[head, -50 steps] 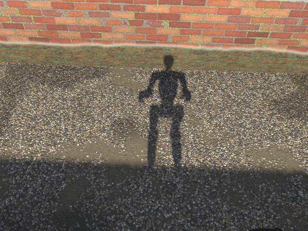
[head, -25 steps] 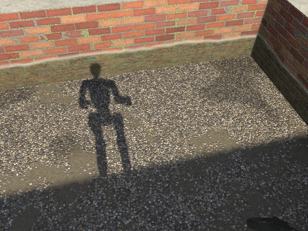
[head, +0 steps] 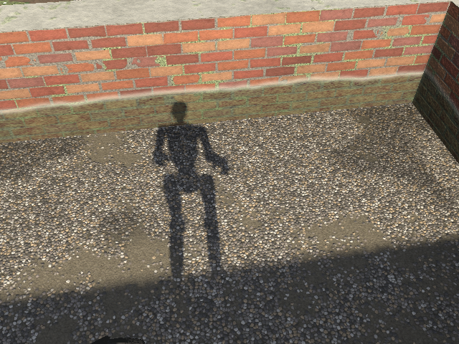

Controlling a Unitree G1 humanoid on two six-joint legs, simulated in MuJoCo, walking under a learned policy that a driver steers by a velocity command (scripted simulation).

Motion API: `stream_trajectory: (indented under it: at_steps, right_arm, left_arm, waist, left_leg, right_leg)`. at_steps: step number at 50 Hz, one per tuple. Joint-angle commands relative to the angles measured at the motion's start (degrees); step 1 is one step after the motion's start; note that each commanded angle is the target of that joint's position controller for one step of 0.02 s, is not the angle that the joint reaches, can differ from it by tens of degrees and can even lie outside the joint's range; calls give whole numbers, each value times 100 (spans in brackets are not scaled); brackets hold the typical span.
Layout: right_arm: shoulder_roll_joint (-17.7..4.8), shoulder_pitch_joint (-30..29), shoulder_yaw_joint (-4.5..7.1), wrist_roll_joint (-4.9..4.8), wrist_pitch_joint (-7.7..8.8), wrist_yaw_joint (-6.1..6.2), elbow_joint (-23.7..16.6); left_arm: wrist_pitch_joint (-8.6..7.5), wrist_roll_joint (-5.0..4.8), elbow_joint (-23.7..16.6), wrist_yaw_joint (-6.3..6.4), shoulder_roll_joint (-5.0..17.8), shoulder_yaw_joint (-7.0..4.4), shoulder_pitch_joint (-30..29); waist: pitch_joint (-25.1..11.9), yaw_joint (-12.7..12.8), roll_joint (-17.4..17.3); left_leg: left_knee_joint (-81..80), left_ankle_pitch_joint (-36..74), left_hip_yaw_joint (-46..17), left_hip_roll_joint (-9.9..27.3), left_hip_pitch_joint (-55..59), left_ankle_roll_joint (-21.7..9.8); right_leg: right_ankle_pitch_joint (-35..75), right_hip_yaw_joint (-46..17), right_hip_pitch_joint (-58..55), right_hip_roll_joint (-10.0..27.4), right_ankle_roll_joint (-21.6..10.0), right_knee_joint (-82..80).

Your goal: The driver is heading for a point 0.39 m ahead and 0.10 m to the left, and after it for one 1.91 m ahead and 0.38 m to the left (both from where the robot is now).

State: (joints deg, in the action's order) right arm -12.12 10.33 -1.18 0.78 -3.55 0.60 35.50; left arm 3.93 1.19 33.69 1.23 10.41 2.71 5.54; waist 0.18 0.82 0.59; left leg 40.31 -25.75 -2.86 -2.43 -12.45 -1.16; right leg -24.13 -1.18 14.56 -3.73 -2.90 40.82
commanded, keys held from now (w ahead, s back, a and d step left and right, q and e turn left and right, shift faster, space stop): w+q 0.80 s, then w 0.20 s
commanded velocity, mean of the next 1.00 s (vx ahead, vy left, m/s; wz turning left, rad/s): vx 0.50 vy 0.00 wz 0.50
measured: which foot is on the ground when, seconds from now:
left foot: down 0.00-1.00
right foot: down 0.00-1.00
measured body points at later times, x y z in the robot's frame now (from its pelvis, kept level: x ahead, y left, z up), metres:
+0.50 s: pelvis -0.03 +0.01 +0.00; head -0.02 +0.02 +0.45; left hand +0.14 +0.26 -0.07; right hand +0.22 -0.17 -0.07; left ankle -0.04 +0.11 -0.72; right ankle -0.02 -0.09 -0.72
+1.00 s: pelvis -0.07 +0.00 +0.00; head -0.08 +0.02 +0.45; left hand +0.00 +0.28 -0.10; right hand +0.21 -0.14 -0.06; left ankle -0.05 +0.13 -0.72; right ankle -0.03 -0.09 -0.72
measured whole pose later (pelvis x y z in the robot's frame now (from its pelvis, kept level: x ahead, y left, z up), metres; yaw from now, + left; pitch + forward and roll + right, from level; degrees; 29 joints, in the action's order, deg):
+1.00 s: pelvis -0.07 +0.00 +0.00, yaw +25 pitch -1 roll -2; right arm -13.7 8.0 0.6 0.6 -3.9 -0.4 32.4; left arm 1.6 1.0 34.6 0.8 11.8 0.2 9.8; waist 0.2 0.4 0.4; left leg 43.7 -18.1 -6.2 -2.4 -25.3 -0.5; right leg -22.5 15.6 16.2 4.2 -1.4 40.6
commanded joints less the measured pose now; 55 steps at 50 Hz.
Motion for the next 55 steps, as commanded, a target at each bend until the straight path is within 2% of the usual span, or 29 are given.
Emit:
stream_trajectory:
  at_steps: [1, 5, 10, 12, 13, 14, 19, 22, 25, 30, 32, 33, 34, 36, 38, 40, 41, 42, 43, 44, 45, 46, 48, 49, 51, 52, 53, 54, 55]
  right_arm:
    - [-446, -383, 162, 1, 34, 24, -519]
    - [-485, -492, 204, -16, -61, 40, -533]
    - [-547, -589, 237, -58, -144, 44, -555]
    - [-469, -751, 197, -53, -163, -25, -688]
    - [-436, -864, 208, -117, -184, -5, -770]
    - [-468, -829, 213, -120, -195, 3, -774]
    - [-628, -823, 219, -118, -216, -10, -793]
    - [-672, -807, 222, -117, -232, -14, -825]
    - [-625, -793, 221, -125, -209, -6, -858]
    - [-468, -656, 223, -162, -135, 18, -882]
    - [-411, -538, 209, -157, -105, 31, -854]
    - [-430, -473, 214, -160, -92, 30, -841]
    - [-546, -447, 264, -228, -73, 12, -849]
    - [-697, -304, 297, -215, -76, -25, -826]
    - [-804, -464, 305, -172, -71, -22, -863]
    - [-868, -721, 345, -138, -87, 41, -941]
    - [-658, -757, 305, -162, -74, 64, -1007]
    - [-426, -655, 255, -200, -41, 73, -1006]
    - [-441, -795, 264, -138, -18, 76, -1005]
    - [-638, -1101, 323, -42, 35, 57, -1043]
    - [-653, -1246, 329, -27, 62, 3, -1104]
    - [-575, -1136, 297, -37, 72, -55, -1076]
    - [-378, -556, 243, -30, 64, -124, -835]
    - [-333, -365, 226, 3, 73, -132, -688]
    - [-346, -130, 208, 41, 46, -119, -526]
    - [-575, -250, 244, -80, 28, -82, -542]
    - [-778, -328, 254, -151, 14, -52, -582]
    - [-858, -486, 248, -158, -28, 29, -665]
    - [-849, -561, 246, -89, -44, 108, -706]
  left_arm:
    - [-72, 73, -519, 81, 569, -205, -310]
    - [-60, 83, -530, 71, 615, -268, -234]
    - [-73, 121, -575, 49, 609, -324, -241]
    - [-165, 108, -597, -3, 559, -302, -275]
    - [-206, 116, -612, -7, 520, -284, -333]
    - [-232, 117, -623, -12, 517, -290, -361]
    - [-236, 133, -759, -54, 447, -288, -507]
    - [-263, 133, -767, -73, 411, -301, -493]
    - [-270, 137, -736, -82, 386, -327, -418]
    - [-212, 132, -680, -87, 441, -395, -427]
    - [-166, 108, -663, -93, 424, -407, -518]
    - [-141, 95, -671, -100, 432, -414, -573]
    - [-146, 67, -698, -102, 446, -419, -654]
    - [-147, 30, -726, -124, 435, -420, -725]
    - [-133, 40, -773, -123, 334, -383, -584]
    - [-205, 68, -677, -96, 368, -392, -20]
    - [-244, 112, -594, -68, 458, -425, 137]
    - [-260, 152, -529, -43, 575, -462, 76]
    - [-267, 174, -498, -1, 672, -486, 0]
    - [-280, 101, -480, 8, 682, -471, 212]
    - [-303, 73, -423, 9, 695, -424, 131]
    - [-327, 45, -407, 5, 688, -395, -70]
    - [-380, -46, -479, -21, 620, -332, -499]
    - [-378, -77, -496, -53, 553, -315, -550]
    - [-295, -88, -526, -115, 469, -290, -396]
    - [-221, -57, -623, -187, 330, -224, -354]
    - [-175, -61, -723, -237, 191, -191, -303]
    - [-140, -52, -756, -270, 343, -240, -241]
    - [-162, -41, -735, -289, 499, -293, -210]
  waist:
    - [-598, 47, 153]
    - [-647, 31, 86]
    - [-695, -31, 5]
    - [-643, -36, 90]
    - [-655, -52, 134]
    - [-690, -89, 116]
    - [-504, -219, -402]
    - [-486, -228, -482]
    - [-590, -196, -320]
    - [-711, -226, 171]
    - [-651, -280, 163]
    - [-580, -320, 85]
    - [-500, -355, -80]
    - [-354, -409, -442]
    - [-239, -225, -777]
    - [-275, 203, -685]
    - [-357, 253, -269]
    - [-421, 196, 420]
    - [-357, 266, 905]
    - [-362, 481, 775]
    - [-126, 343, 570]
    - [-32, 150, 567]
    - [-108, -275, 574]
    - [-200, -405, 432]
    - [-116, -376, 77]
    - [80, -394, -809]
    - [86, -345, -1630]
    - [124, -351, -1868]
    - [-39, -383, -1722]
  left_leg:
    - [1, 2476, -251, 28, 16, -248]
    - [122, 2728, -354, -51, -132, -271]
    - [123, 3255, -605, -61, -258, -373]
    - [75, 2866, -636, -93, -645, -339]
    - [18, 2790, -728, -90, -778, -290]
    - [-46, 2680, -769, -103, -839, -281]
    - [-572, 2738, -1531, 16, -1221, -512]
    - [-765, 2685, -1872, 4, -1540, -541]
    - [-730, 2429, -1826, -92, -1853, -482]
    - [-292, 1785, -1203, -334, -2154, -378]
    - [-277, 1708, -1100, -351, -2196, -407]
    - [-358, 1763, -1184, -340, -2216, -442]
    - [-535, 1795, -1400, -307, -2243, -476]
    - [-1033, 1808, -2083, -225, -2394, -561]
    - [-1403, 1360, -2516, -282, -2644, -536]
    - [-1354, 676, -2427, -345, -3169, -365]
    - [-1104, 320, -2060, -410, -3464, -224]
    - [-412, 172, -1493, -543, -3517, -128]
    - [520, 129, -913, -484, -3216, -60]
    - [887, 87, -643, -211, -2875, 10]
    - [972, 287, -535, -50, -2617, 63]
    - [901, 480, -416, 44, -2245, 102]
    - [512, 874, -77, 18, -1047, 121]
    - [288, 945, 46, -61, -543, 79]
    - [-308, 596, -9, -170, -170, -62]
    - [-1081, -66, -822, 14, -821, -254]
    - [-1855, -925, -1885, 418, -1231, -537]
    - [-2135, -932, -2544, 714, -967, -765]
    - [-2164, -611, -2815, 906, -647, -872]
  right_leg:
    - [3643, -371, -345, 592, -11, -394]
    - [3820, -149, -441, 635, 61, -252]
    - [3209, 266, -408, 583, 199, -146]
    - [3087, 280, -569, 689, 235, -201]
    - [3221, 311, -710, 698, 233, -240]
    - [3118, 349, -773, 741, 224, -233]
    - [1452, 698, -674, 411, 366, -121]
    - [1018, 732, -868, 344, 354, -113]
    - [1140, 705, -1239, 543, 287, -192]
    - [1483, 685, -1472, 1220, 119, -435]
    - [1126, 778, -1328, 1302, 125, -447]
    - [821, 868, -1223, 1228, 160, -396]
    - [479, 983, -1118, 1055, 207, -302]
    - [-81, 1103, -1042, 563, 294, 20]
    - [-347, 961, -1166, 265, 272, 1]
    - [-108, 573, -1772, 514, 79, -355]
    - [245, 337, -2184, 972, -36, -604]
    - [615, -36, -2246, 1618, -189, -965]
    - [937, -425, -1661, 2273, -417, -1482]
    - [276, -746, -1085, 2509, -513, -1888]
    - [-150, -747, -481, 2493, -525, -2099]
    - [-468, -554, -23, 2373, -453, -2188]
    - [-1039, 102, 791, 1913, -207, -2043]
    - [-1278, 375, 1002, 1717, -99, -1863]
    - [-1471, 764, 1144, 1280, 56, -1303]
    - [-1269, 1281, 1038, 708, 240, -607]
    - [-871, 1292, 870, 354, 329, 335]
    - [-743, 969, 1266, 246, 367, 605]
    - [-782, 610, 1528, 264, 386, 784]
